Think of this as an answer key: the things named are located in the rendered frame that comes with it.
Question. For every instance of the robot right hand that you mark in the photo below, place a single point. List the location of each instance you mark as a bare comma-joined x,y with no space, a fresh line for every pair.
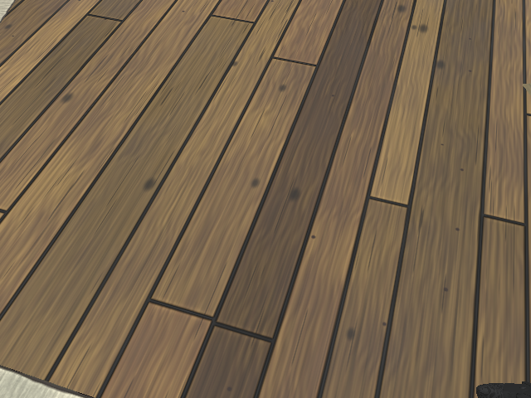
504,390

